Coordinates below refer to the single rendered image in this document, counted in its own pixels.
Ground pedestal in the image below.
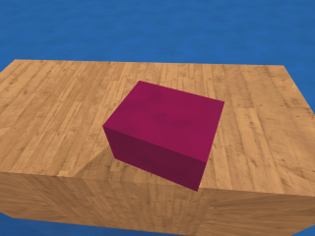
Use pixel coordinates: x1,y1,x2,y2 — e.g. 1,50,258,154
0,59,315,236

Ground carton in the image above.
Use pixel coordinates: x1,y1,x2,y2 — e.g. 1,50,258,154
102,81,224,192

